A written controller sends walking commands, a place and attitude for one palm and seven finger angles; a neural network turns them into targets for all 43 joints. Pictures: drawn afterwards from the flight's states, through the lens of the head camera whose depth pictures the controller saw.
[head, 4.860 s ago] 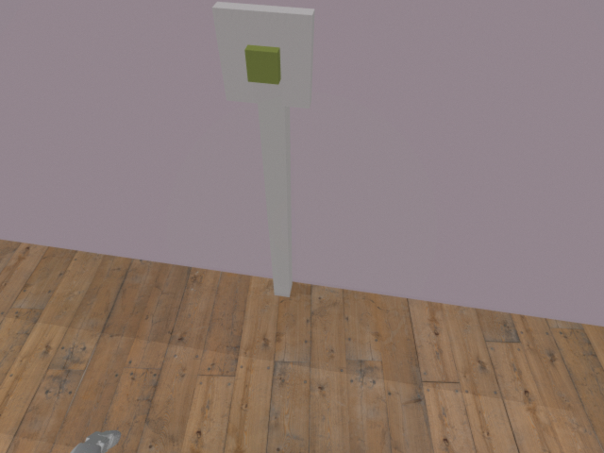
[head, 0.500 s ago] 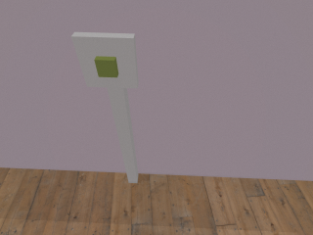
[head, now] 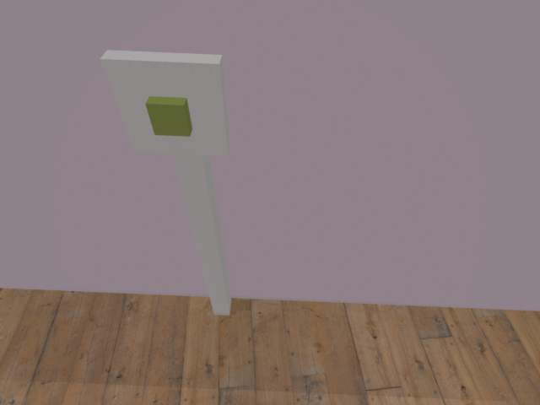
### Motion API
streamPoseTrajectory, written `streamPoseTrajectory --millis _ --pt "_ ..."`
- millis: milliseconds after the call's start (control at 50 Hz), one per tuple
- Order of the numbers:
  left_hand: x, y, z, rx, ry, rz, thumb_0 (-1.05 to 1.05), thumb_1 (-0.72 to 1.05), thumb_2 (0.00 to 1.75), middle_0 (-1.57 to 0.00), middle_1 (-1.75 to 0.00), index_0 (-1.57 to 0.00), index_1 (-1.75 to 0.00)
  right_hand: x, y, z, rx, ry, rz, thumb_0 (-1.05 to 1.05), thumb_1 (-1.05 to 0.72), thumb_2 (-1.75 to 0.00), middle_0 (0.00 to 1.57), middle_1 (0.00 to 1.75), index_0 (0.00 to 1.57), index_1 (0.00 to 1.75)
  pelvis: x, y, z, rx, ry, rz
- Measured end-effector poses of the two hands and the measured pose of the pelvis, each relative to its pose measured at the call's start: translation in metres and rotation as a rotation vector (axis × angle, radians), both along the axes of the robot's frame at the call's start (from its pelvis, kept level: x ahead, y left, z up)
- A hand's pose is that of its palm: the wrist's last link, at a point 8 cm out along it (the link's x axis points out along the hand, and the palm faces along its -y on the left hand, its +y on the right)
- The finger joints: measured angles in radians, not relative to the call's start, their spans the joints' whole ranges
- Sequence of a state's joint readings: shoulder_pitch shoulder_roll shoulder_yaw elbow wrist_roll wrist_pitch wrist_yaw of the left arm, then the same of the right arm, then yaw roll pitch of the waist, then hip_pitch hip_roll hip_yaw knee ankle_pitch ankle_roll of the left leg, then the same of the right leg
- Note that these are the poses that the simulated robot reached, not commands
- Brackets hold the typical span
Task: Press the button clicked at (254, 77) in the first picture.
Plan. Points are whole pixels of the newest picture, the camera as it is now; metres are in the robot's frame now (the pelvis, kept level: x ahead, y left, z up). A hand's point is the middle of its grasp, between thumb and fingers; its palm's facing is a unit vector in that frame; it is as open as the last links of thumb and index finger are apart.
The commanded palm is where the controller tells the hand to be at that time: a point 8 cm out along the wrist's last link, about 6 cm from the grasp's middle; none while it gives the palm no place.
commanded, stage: come to a stop and stand still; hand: left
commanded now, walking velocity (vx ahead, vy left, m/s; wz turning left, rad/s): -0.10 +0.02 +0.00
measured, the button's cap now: (170, 115) +0.51 +0.20 +0.16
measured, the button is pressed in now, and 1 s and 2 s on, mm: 0 0 0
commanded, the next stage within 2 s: look again from close up in 0.88 s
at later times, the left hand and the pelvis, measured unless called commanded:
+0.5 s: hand out of the picture +0.03 +0.18 -0.17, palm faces +0.03 -0.97 -0.25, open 7.4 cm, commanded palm none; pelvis -0.01 +0.00 +0.00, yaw +0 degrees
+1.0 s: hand out of the picture -0.01 +0.20 -0.17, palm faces -0.02 -0.97 -0.23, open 7.4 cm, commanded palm none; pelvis -0.03 +0.01 +0.01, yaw +0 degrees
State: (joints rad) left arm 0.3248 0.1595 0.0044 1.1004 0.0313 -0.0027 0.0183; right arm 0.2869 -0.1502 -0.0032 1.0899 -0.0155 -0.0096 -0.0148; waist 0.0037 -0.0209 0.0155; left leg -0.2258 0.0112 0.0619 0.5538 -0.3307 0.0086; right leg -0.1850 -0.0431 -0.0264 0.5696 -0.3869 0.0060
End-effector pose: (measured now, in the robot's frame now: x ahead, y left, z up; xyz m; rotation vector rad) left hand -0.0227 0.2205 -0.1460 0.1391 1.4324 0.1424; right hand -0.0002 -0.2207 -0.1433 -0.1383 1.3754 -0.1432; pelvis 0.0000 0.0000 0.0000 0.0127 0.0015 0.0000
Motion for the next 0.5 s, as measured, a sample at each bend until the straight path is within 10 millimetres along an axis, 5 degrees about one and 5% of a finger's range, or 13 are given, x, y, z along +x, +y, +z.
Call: streamPoseTrajectory --millis 240,500 --pt "0.014 -0.023 0.004 0.012 0.016 0.036 0.0 0.9 0.9 -0.2 -0.3 -0.2 -0.3 0.035 -0.022 0.002 -0.024 0.003 0.001 0.01 -0.92 -0.9 0.2 0.3 0.2 0.3 0.02 -0.018 0.003 -0.001 0.012 0.005" --pt "0.044 0.009 0.005 0.07 -0.139 -0.015 0.0 0.9 0.9 -0.2 -0.3 -0.21 -0.3 0.066 -0.019 0.005 -0.032 -0.162 0.027 0.01 -0.91 -0.9 0.2 0.3 0.2 0.3 -0.006 -0.004 -0.004 -0.012 0.011 0.005"
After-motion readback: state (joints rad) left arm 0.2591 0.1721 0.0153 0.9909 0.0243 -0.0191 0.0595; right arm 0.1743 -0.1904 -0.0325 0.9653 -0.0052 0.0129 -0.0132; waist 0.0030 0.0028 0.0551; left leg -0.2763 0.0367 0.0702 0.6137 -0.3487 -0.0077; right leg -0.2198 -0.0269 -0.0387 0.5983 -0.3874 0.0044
